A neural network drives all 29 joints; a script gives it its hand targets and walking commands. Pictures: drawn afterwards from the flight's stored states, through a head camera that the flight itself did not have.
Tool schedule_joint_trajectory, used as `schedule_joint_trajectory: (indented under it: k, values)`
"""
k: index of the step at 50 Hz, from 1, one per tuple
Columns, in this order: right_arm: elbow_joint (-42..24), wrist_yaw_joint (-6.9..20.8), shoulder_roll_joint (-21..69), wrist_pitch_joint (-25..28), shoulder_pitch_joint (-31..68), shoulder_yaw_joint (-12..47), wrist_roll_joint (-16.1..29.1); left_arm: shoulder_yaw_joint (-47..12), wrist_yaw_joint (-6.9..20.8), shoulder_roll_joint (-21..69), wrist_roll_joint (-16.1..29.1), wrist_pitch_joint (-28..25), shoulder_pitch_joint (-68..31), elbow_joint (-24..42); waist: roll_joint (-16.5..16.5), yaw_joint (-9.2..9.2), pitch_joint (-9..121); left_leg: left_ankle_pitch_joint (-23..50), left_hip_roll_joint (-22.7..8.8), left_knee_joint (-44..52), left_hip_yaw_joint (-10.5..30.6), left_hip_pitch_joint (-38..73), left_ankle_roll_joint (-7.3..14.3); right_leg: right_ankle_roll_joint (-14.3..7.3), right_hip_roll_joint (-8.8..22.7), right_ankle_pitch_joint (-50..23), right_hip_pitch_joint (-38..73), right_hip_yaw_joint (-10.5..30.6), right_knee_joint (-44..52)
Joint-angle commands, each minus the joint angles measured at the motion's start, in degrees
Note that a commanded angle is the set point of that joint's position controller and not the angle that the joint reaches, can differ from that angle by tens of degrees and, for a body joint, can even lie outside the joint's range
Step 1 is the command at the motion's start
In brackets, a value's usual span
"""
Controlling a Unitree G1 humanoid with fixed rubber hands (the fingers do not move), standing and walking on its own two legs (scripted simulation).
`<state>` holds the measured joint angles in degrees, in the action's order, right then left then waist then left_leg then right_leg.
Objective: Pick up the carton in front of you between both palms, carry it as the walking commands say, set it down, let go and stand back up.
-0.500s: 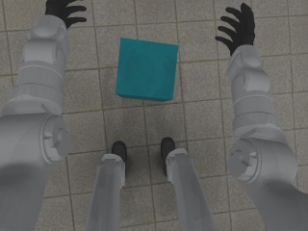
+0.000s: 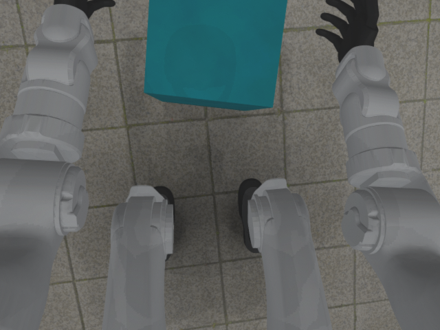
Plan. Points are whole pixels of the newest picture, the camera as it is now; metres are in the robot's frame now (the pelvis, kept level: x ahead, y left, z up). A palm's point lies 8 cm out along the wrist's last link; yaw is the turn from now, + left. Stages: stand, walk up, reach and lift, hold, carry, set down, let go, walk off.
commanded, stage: reach and lift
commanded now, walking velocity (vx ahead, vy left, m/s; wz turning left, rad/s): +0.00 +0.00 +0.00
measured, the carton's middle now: (211, 53) +0.54 -0.01 -0.33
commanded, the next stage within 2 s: none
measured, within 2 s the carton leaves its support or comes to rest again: leaves its support in 1.18 s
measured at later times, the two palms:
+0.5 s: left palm (105, 25) +0.57 +0.17 -0.26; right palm (310, 50) +0.53 -0.19 -0.26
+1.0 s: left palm (123, 25) +0.56 +0.14 -0.25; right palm (297, 50) +0.53 -0.16 -0.25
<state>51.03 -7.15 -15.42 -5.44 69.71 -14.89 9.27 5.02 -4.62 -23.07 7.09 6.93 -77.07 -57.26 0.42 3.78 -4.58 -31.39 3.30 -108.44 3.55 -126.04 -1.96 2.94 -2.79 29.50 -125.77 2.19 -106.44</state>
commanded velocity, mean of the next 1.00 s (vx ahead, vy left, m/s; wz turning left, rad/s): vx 0.00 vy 0.00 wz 0.00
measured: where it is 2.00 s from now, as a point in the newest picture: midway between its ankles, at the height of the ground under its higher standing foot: (208, 232)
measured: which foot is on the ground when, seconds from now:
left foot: down 0.00-1.00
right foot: down 0.00-1.00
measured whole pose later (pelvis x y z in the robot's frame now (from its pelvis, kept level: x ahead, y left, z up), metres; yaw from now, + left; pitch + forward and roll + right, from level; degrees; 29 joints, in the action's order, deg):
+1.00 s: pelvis -0.02 +0.00 -0.08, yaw -1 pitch +36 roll -3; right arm 61.7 -8.5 -12.6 -5.8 86.7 -18.3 5.1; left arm 2.3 -4.8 -21.3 5.5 6.8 -96.0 -72.5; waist -0.5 2.8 -24.6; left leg -33.6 2.5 -126.5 3.1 -128.9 -1.1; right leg 3.9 -2.3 31.8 -128.2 1.2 -123.8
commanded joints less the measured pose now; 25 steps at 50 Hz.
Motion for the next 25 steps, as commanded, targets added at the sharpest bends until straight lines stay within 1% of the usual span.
schedule_joint_trajectory:
  k: [1,5,7,9,12,13,14,15,16,18,20,25]
  values:
    - [-4.7,-0.7,-8.3,-0.3,18.6,1.0,1.5,-1.1,-0.1,-7.7,2.1,0.0,-22.1,4.1,4.9,1.78,70.1,15.7,-0.8,4.6,-5.3,38.8,-0.1,1.3,0.6,-17.0,35.0,-7.1,3.8]
    - [1.2,-0.7,-8.8,-0.3,23.6,1.1,1.0,-1.9,0.3,-8.3,2.9,0.0,-26.0,-2.5,4.2,1.79,61.3,9.1,-1.7,1.6,-4.9,33.9,0.0,1.2,1.5,-10.3,30.6,-7.1,0.3]
    - [4.3,-0.6,-8.8,0.2,24.9,1.2,0.5,-2.1,0.5,-8.5,2.9,-0.6,-27.1,-5.4,3.9,1.73,57.3,7.4,-2.0,0.1,-4.5,31.6,0.1,1.2,1.8,-9.0,29.3,-6.8,-1.3]
    - [6.7,-0.4,-9.0,0.8,26.1,1.1,0.2,-2.2,0.7,-8.9,2.8,-1.3,-28.0,-7.6,3.5,1.56,54.3,7.3,-2.2,-1.4,-4.1,29.8,0.1,1.2,1.9,-9.1,28.8,-6.4,-3.1]
    - [8.4,-0.3,-9.6,2.1,28.2,1.5,0.4,-2.7,0.7,-9.8,3.0,-2.6,-29.6,-8.7,3.1,1.27,53.1,9.6,-2.4,-4.1,-3.6,28.7,0.0,1.3,1.9,-11.8,29.6,-5.8,-5.9]
    - [8.0,-0.4,-10.1,2.5,29.1,1.6,0.7,-2.9,0.7,-10.2,3.3,-3.0,-30.3,-8.2,3.2,1.42,53.9,10.6,-2.5,-4.9,-3.5,29.3,0.1,1.3,1.9,-13.0,29.8,-5.8,-6.7]
    - [7.2,-0.5,-10.5,2.9,30.1,1.4,1.0,-3.5,0.5,-10.5,3.4,-3.4,-31.3,-7.3,3.9,1.86,54.3,11.7,-2.5,-5.6,-3.4,30.3,0.0,1.2,1.8,-14.1,28.9,-5.8,-7.3]
    - [6.7,-0.6,-10.9,3.3,30.9,1.9,1.5,-3.6,0.3,-10.6,3.4,-3.8,-32.4,-6.1,4.6,1.25,54.3,13.0,-2.3,-6.2,-3.7,29.5,-0.1,0.9,1.8,-15.2,29.3,-5.5,-7.8]
    - [6.8,-0.7,-11.0,3.7,31.3,2.4,2.0,-3.9,0.2,-10.5,3.7,-4.1,-32.8,-5.4,4.4,1.27,54.6,14.7,-2.2,-6.9,-3.7,29.3,-0.2,0.8,1.6,-17.3,30.4,-5.4,-8.7]
    - [7.2,-1.0,-10.6,4.1,30.9,3.2,2.7,-4.9,0.2,-10.9,4.7,-4.5,-33.0,-4.8,4.0,1.45,55.2,17.5,-2.2,-8.3,-3.7,29.4,-0.2,0.8,1.3,-20.9,32.7,-5.2,-10.0]
    - [7.1,-1.3,-9.7,4.2,30.2,4.0,3.4,-5.9,0.4,-11.1,5.6,-4.8,-32.6,-4.6,3.8,1.4,56.1,19.4,-2.1,-9.5,-3.8,30.0,0.0,0.7,1.0,-23.0,34.3,-5.1,-10.8]
    - [7.2,-1.9,-7.6,3.8,26.9,4.6,4.1,-8.1,0.7,-9.5,6.8,-4.5,-29.8,-5.8,5.2,1.44,58.6,22.2,-1.8,-10.1,-3.9,33.5,0.1,0.6,0.3,-24.5,34.5,-6.1,-11.4]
